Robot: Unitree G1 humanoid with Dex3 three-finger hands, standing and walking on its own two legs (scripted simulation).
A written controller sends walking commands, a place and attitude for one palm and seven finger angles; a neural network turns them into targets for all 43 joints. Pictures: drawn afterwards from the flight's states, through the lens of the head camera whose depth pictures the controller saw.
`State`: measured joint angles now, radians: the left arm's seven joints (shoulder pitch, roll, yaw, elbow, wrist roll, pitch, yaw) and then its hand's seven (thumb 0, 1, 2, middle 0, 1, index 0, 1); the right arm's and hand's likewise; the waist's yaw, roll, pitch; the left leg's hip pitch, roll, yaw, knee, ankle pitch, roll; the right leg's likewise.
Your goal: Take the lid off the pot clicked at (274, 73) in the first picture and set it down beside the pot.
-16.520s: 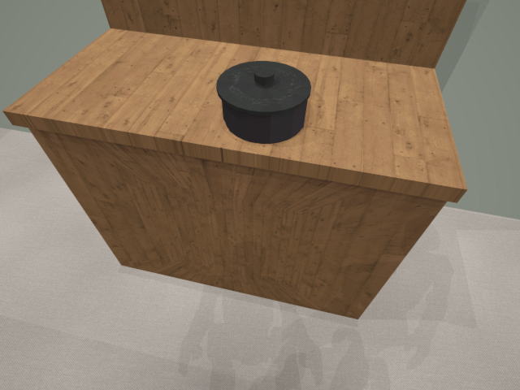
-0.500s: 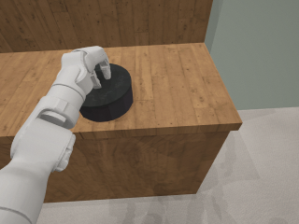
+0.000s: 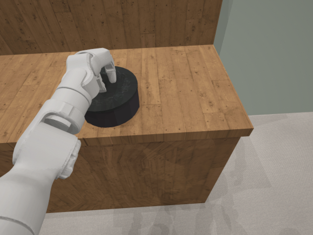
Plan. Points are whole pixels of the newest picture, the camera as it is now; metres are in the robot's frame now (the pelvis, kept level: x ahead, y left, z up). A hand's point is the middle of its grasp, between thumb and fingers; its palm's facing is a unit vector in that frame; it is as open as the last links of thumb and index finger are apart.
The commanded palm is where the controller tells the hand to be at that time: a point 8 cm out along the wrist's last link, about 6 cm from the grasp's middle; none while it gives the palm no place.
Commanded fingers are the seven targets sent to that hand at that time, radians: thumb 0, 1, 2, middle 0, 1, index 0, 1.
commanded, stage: lift the lid straight up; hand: left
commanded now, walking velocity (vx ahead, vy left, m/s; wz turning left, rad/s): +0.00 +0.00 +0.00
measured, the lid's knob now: (101, 80) +0.50 +0.14 +0.14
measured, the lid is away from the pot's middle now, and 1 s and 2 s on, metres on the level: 0.01 0.01 0.01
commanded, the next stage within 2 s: move the lid sideways beside the pot in 1.92 s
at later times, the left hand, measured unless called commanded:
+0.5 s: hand (99, 73) +0.46 +0.13 +0.19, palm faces -0.36 -0.08 -0.93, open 6.6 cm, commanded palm +0.46 +0.13 +0.26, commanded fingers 0.00 0.81 0.78 -0.89 -1.06 -0.94 -1.06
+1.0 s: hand (93, 56) +0.48 +0.13 +0.23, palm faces -0.31 -0.10 -0.95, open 6.6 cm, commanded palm +0.47 +0.14 +0.30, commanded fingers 0.00 0.81 0.78 -0.89 -1.06 -0.94 -1.06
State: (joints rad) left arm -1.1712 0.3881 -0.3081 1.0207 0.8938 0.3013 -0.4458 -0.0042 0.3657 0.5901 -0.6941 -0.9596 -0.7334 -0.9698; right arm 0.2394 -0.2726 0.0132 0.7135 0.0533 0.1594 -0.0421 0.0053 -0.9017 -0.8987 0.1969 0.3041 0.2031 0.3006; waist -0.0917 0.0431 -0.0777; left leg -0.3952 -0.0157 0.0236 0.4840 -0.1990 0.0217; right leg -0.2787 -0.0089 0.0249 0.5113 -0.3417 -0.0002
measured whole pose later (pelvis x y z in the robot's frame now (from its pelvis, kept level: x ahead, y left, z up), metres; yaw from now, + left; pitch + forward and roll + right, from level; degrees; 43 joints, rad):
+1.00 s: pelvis +0.01 -0.01 +0.00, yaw +0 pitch +6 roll +1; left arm -1.29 0.44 -0.30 1.00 0.90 0.34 -0.53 0.01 0.36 0.59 -0.70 -0.95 -0.75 -0.95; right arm 0.23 -0.29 0.01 0.73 0.05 0.09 -0.05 0.01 -0.90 -0.90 0.20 0.30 0.20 0.30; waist -0.08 0.05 -0.07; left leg -0.36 -0.01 0.02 0.46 -0.19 0.01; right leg -0.25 -0.01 0.02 0.50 -0.35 -0.01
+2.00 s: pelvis +0.00 +0.00 +0.00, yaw +1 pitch +7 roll +1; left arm -1.50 0.44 -0.30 1.10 0.94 0.42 -0.56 0.02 0.36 0.59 -0.70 -0.95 -0.76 -0.95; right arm 0.25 -0.29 0.03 0.76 0.05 0.05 -0.04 0.01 -0.90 -0.90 0.20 0.30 0.20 0.30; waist -0.09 0.05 -0.09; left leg -0.38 -0.02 0.01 0.43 -0.17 0.02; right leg -0.27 -0.02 0.02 0.49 -0.33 0.00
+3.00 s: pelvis -0.01 +0.01 +0.00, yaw +1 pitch +7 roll +0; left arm -1.41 0.68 -0.23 1.03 0.99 0.27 -0.59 0.04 0.36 0.59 -0.69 -0.95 -0.77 -0.96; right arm 0.23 -0.28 0.03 0.71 0.08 0.13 -0.05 0.01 -0.90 -0.90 0.20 0.30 0.20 0.30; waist -0.09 0.04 -0.07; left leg -0.42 -0.02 0.00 0.48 -0.17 0.03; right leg -0.29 -0.01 0.00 0.49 -0.32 0.01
